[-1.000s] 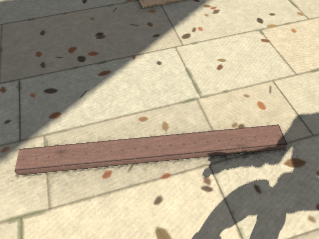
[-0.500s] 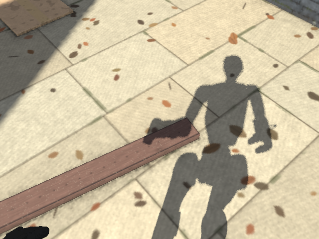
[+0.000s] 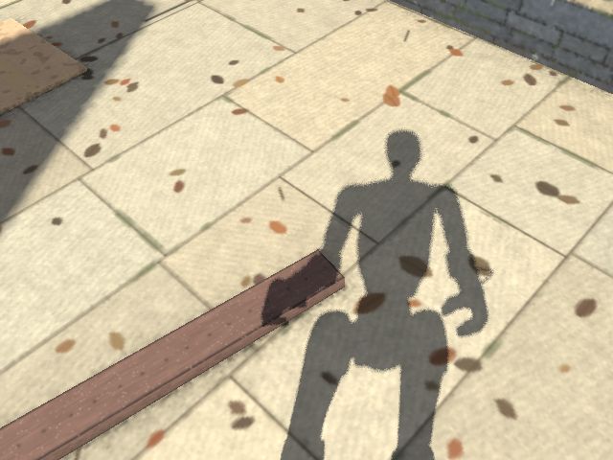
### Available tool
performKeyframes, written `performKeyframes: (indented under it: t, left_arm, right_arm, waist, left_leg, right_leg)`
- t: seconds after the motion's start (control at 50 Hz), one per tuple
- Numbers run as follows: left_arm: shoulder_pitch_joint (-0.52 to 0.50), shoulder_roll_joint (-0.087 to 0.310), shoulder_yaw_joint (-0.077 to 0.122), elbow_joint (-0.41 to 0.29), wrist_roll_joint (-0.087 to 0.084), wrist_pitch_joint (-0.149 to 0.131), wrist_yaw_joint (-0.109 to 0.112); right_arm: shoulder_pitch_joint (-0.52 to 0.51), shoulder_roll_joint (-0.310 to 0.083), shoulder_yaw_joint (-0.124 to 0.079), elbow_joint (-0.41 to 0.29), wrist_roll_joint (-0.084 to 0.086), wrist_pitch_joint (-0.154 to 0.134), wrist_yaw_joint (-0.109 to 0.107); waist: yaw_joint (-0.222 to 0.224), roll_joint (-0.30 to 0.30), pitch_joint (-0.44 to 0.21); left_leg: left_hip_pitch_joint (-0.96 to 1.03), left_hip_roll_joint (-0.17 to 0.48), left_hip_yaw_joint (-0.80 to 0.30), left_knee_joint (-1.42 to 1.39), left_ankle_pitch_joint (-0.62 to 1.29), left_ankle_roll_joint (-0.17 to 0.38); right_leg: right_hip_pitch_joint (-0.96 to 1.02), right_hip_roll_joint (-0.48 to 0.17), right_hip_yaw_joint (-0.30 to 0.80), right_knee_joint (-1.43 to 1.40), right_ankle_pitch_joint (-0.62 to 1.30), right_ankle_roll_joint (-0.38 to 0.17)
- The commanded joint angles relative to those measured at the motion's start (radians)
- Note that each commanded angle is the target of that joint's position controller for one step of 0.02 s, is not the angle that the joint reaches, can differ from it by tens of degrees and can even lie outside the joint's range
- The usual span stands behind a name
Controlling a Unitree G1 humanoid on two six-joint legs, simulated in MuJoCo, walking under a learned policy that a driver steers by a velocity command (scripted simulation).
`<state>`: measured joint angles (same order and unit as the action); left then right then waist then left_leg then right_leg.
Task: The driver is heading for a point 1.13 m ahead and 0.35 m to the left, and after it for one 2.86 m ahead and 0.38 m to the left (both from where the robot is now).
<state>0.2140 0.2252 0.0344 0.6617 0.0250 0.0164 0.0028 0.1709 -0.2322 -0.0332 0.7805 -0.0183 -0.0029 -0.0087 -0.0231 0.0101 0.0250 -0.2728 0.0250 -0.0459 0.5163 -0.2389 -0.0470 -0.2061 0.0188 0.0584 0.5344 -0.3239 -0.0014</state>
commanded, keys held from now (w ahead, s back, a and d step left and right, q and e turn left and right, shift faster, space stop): shift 0.14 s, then w+shift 0.78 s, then w+q+shift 0.08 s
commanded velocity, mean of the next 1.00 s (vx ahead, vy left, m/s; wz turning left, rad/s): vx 0.63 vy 0.00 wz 0.00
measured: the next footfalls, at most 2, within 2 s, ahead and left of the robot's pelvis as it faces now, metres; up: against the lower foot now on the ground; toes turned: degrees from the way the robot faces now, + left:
left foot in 0.42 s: +0.13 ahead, +0.15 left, +0.00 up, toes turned +2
right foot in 0.90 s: +0.57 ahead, -0.03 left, +0.00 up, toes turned -3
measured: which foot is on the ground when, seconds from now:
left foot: down 0.00-0.16, up 0.18-0.40, down 0.42-0.92, up 0.94-1.00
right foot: down 0.00-0.42, up 0.44-0.88, down 0.90-1.00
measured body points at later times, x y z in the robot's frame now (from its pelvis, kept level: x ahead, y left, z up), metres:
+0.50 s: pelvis +0.10 +0.06 -0.01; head +0.11 +0.08 +0.44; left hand +0.17 +0.34 -0.13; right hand +0.19 -0.23 -0.11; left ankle +0.09 +0.15 -0.73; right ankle -0.01 -0.10 -0.67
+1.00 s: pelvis +0.47 +0.04 -0.02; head +0.50 +0.04 +0.43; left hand +0.61 +0.30 -0.13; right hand +0.45 -0.23 -0.15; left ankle +0.25 +0.16 -0.61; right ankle +0.53 -0.03 -0.73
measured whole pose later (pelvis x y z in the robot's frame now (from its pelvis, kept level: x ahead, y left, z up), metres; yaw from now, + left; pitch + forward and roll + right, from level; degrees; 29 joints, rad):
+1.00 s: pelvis +0.47 +0.04 -0.02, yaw +2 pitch +1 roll -1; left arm 0.16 0.27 0.04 0.77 0.05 -0.06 -0.02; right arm 0.41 -0.25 -0.03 0.93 0.00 -0.08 0.01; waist -0.03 0.01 0.04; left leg -0.21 0.01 -0.05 1.23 -0.30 0.11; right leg -0.42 0.05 -0.13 0.61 -0.22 -0.10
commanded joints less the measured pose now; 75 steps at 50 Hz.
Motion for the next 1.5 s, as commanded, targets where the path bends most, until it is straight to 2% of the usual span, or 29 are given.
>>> performKeyframes:
  t: [0.02, 0.16, 0.2, 0.24, 0.36, 0.38, 0.42, 0.44, 0.46, 0.48, 0.52, 0.66, 0.78, 0.84, 0.88, 0.9, 0.92, 0.94, 0.96, 1.0, 1.08, 1.2, 1.3, 1.34, 1.36, 1.38, 1.4, 1.44, 1.5]
  left_arm:
    - [-0.018, 0.115, 0.027, -0.062, -0.003, -0.032, 0.004]
    - [0.034, 0.118, 0.029, -0.032, -0.01, -0.031, 0.011]
    - [0.117, 0.219, 0.061, -0.021, -0.03, -0.022, 0.013]
    - [0.147, 0.233, 0.065, -0.005, -0.038, -0.052, 0.019]
    - [0.052, 0.206, 0.063, -0.027, -0.058, -0.081, -0.001]
    - [0.053, 0.235, 0.076, 0.008, 0.017, -0.072, -0.017]
    - [0.018, 0.168, 0.059, 0.008, 0.025, -0.077, -0.02]
    - [-0.085, 0.045, 0.025, -0.045, 0.034, -0.088, -0.015]
    - [-0.056, 0.033, 0.019, -0.093, 0.004, -0.097, -0.012]
    - [-0.046, 0.084, 0.027, -0.087, 0.0, -0.094, -0.014]
    - [-0.002, 0.141, 0.037, -0.034, 0.022, -0.088, -0.04]
    - [-0.18, 0.113, 0.016, -0.063, 0.016, -0.05, -0.066]
    - [-0.358, 0.082, -0.011, -0.113, 0.005, -0.059, -0.072]
    - [-0.303, 0.105, -0.006, -0.096, 0.011, -0.062, -0.05]
    - [0.017, 0.171, 0.024, -0.001, 0.009, -0.066, -0.024]
    - [0.245, 0.217, 0.044, 0.07, 0.016, -0.069, -0.006]
    - [0.332, 0.318, 0.075, 0.094, 0.048, -0.072, 0.008]
    - [0.295, 0.31, 0.074, 0.094, 0.036, -0.076, -0.006]
    - [0.182, 0.247, 0.068, 0.102, 0.028, -0.079, -0.01]
    - [0.092, 0.147, 0.046, 0.116, 0.027, -0.102, -0.014]
    - [0.115, 0.085, 0.024, 0.186, -0.004, -0.141, -0.017]
    - [0.201, 0.089, 0.01, 0.231, -0.002, -0.156, -0.021]
    - [0.174, 0.211, 0.023, 0.204, -0.011, -0.151, 0.045]
    - [0.063, 0.27, 0.046, 0.163, 0.002, -0.112, 0.054]
    - [0.002, 0.275, 0.059, 0.156, -0.004, -0.095, 0.041]
    - [0.041, 0.155, 0.031, 0.043, -0.024, -0.117, 0.007]
    - [0.046, 0.153, 0.011, 0.009, -0.005, -0.142, 0.008]
    - [-0.003, 0.15, 0.003, 0.011, 0.006, -0.164, -0.007]
    - [-0.04, 0.129, -0.006, -0.002, 0.048, -0.106, -0.006]
  right_arm:
    - [-0.035, -0.108, -0.029, -0.058, 0.004, -0.011, -0.009]
    - [0.01, -0.1, -0.031, 0.005, 0.01, -0.005, -0.018]
    - [-0.053, -0.121, -0.041, -0.022, 0.037, -0.019, -0.012]
    - [-0.157, -0.136, -0.047, -0.083, 0.07, -0.054, -0.001]
    - [-0.04, -0.102, -0.03, -0.029, 0.048, -0.11, 0.047]
    - [0.045, -0.094, -0.032, -0.014, -0.031, -0.062, 0.064]
    - [0.344, -0.162, -0.062, 0.074, -0.028, -0.047, 0.048]
    - [0.537, -0.275, -0.078, 0.09, -0.05, -0.059, 0.033]
    - [0.418, -0.299, -0.071, 0.053, -0.044, -0.062, 0.028]
    - [0.277, -0.281, -0.071, 0.021, -0.032, -0.059, 0.025]
    - [0.182, -0.2, -0.05, 0.003, -0.015, -0.073, 0.031]
    - [0.324, -0.133, -0.027, 0.076, 0.01, -0.104, 0.031]
    - [0.381, -0.138, -0.018, 0.127, 0.009, -0.113, 0.017]
    - [0.375, -0.189, -0.024, 0.15, -0.001, -0.108, 0.006]
    - [0.349, -0.245, -0.039, 0.161, -0.019, -0.085, -0.01]
    - [0.296, -0.235, -0.038, 0.143, -0.018, -0.079, -0.013]
    - [0.356, -0.084, -0.007, 0.092, 0.012, -0.088, 0.009]
    - [0.373, -0.083, -0.007, 0.079, 0.028, -0.104, 0.02]
    - [0.239, -0.136, -0.02, 0.051, 0.024, -0.101, 0.013]
    - [0.181, -0.109, -0.011, 0.046, 0.018, -0.094, 0.023]
    - [0.166, -0.048, 0.001, 0.034, -0.008, -0.028, 0.058]
    - [-0.142, -0.042, 0.026, -0.094, 0.013, -0.017, 0.068]
    - [0.015, -0.108, 0.009, -0.045, 0.012, -0.03, 0.082]
    - [0.398, -0.213, -0.045, 0.069, 0.006, -0.024, 0.061]
    - [0.525, -0.252, -0.077, 0.105, 0.018, -0.023, 0.039]
    - [0.336, -0.361, -0.112, 0.09, 0.001, 0.008, 0.019]
    - [0.249, -0.356, -0.117, 0.024, 0.006, 0.002, 0.024]
    - [0.215, -0.231, -0.095, 0.037, -0.007, -0.019, 0.015]
    - [0.117, -0.209, -0.078, 0.015, -0.006, -0.069, -0.005]
  waist:
    - [0.003, -0.098, -0.03]
    - [0.017, -0.066, -0.06]
    - [0.077, -0.178, 0.039]
    - [0.099, -0.213, 0.162]
    - [0.025, -0.154, 0.002]
    - [-0.026, -0.121, -0.024]
    - [-0.171, 0.032, -0.053]
    - [-0.26, 0.312, -0.103]
    - [-0.163, 0.296, -0.042]
    - [-0.071, 0.129, 0.04]
    - [0.001, 0.026, 0.02]
    - [-0.026, 0.035, 0.109]
    - [-0.047, 0.05, 0.145]
    - [0.01, 0.104, 0.051]
    - [0.167, 0.149, -0.129]
    - [0.275, 0.116, -0.23]
    - [0.209, -0.13, -0.371]
    - [0.16, -0.225, -0.432]
    - [0.136, -0.121, -0.216]
    - [0.066, 0.014, -0.042]
    - [-0.016, -0.051, 0.07]
    - [0.018, -0.02, 0.179]
    - [-0.107, -0.13, -0.022]
    - [-0.29, -0.138, -0.181]
    - [-0.351, -0.04, -0.182]
    - [-0.138, 0.365, -0.163]
    - [-0.109, 0.142, -0.236]
    - [-0.017, -0.154, 0.005]
    - [0.067, -0.131, 0.028]
  left_leg:
    - [0.072, 0.016, -0.01, -0.024, 0.112, 0.012]
    - [0.076, -0.02, 0.039, 0.013, -0.014, 0.0]
    - [-0.174, -0.069, 0.118, 0.206, -0.241, 0.017]
    - [-0.41, 0.028, 0.008, 0.393, -0.276, 0.079]
    - [-0.095, 0.01, 0.103, 0.115, -0.069, 0.093]
    - [0.092, -0.063, 0.203, 0.025, -0.036, 0.079]
    - [0.499, -0.048, 0.148, 0.016, -0.11, 0.08]
    - [0.541, 0.247, -0.275, -0.173, -0.528, 0.121]
    - [0.433, 0.363, -0.779, -0.427, -0.787, 0.196]
    - [0.369, 0.405, -0.74, -0.411, -0.784, 0.236]
    - [0.249, 0.278, -0.458, -0.371, -0.536, 0.2]
    - [0.226, 0.152, -0.142, -0.496, -0.105, 0.226]
    - [0.335, 0.171, -0.004, -0.549, 0.354, 0.223]
    - [0.429, 0.192, 0.064, -0.349, 1.048, 0.201]
    - [0.407, 0.208, 0.084, 0.044, 1.276, 0.179]
    - [0.208, 0.173, 0.096, 0.349, 1.067, 0.168]
    - [-0.164, 0.029, 0.089, 0.756, 0.354, 0.15]
    - [-0.38, -0.099, -0.06, 0.938, -0.202, 0.167]
    - [-0.48, -0.02, -0.075, 0.966, -0.091, 0.188]
    - [-0.406, 0.063, -0.053, 0.855, 0.02, 0.185]
    - [-0.409, 0.118, -0.046, 0.806, 0.068, 0.148]
    - [-0.515, 0.061, 0.142, 0.546, 0.219, 0.159]
    - [-0.113, -0.096, 0.279, 0.324, 0.312, 0.238]
    - [0.269, -0.147, 0.216, 0.258, 0.19, 0.278]
    - [0.416, -0.086, 0.092, 0.101, 0.168, 0.349]
    - [0.624, 0.107, -0.446, -0.04, -0.121, 0.536]
    - [0.57, 0.173, -0.671, -0.187, -0.257, 0.537]
    - [0.227, 0.169, -0.666, -0.308, -0.222, 0.452]
    - [-0.03, 0.033, -0.405, -0.3, -0.084, 0.402]
  right_leg:
    - [-0.078, -0.093, 0.102, -0.141, 0.126, -0.044]
    - [-0.048, -0.07, 0.098, -0.163, -0.064, -0.062]
    - [-0.021, -0.209, 0.334, -0.32, -0.581, -0.172]
    - [0.004, -0.363, 0.574, -0.43, -0.604, -0.272]
    - [-0.015, -0.214, 0.207, -0.346, -0.17, -0.19]
    - [-0.107, -0.154, 0.129, -0.308, -0.25, -0.18]
    - [-0.398, -0.068, 0.046, 0.035, -0.161, -0.155]
    - [-0.553, 0.035, -0.03, 0.525, -0.25, -0.114]
    - [-0.746, 0.119, 0.112, 0.697, -0.197, -0.117]
    - [-0.812, 0.001, 0.128, 0.759, -0.048, -0.123]
    - [-0.663, -0.101, 0.049, 0.652, 0.09, -0.087]
    - [-0.684, -0.117, -0.079, 0.44, 0.283, -0.014]
    - [-0.53, -0.073, -0.167, 0.121, 0.36, -0.072]
    - [-0.318, 0.033, -0.225, 0.07, 0.232, -0.13]
    - [0.012, 0.091, -0.206, 0.061, 0.109, -0.169]
    - [0.313, 0.008, -0.112, 0.043, 0.074, -0.196]
    - [0.626, -0.283, 0.316, -0.012, -0.356, -0.262]
    - [0.662, -0.415, 0.806, -0.248, -0.557, -0.294]
    - [0.508, -0.365, 0.669, -0.287, -0.509, -0.252]
    - [0.195, -0.316, 0.377, -0.337, -0.227, -0.202]
    - [0.009, -0.238, 0.069, -0.442, -0.023, -0.114]
    - [0.011, -0.137, -0.289, -0.497, 0.602, -0.017]
    - [0.216, -0.203, -0.352, -0.188, 1.501, 0.025]
    - [0.145, -0.228, -0.305, 0.307, 1.512, 0.003]
    - [0.005, -0.133, -0.305, 0.765, 0.964, -0.008]
    - [-0.562, 0.089, -0.223, 1.179, -0.081, 0.061]
    - [-0.582, 0.022, -0.005, 1.136, -0.071, 0.003]
    - [-0.504, -0.072, 0.03, 0.844, 0.019, -0.018]
    - [-0.335, -0.133, 0.032, 0.595, -0.073, 0.03]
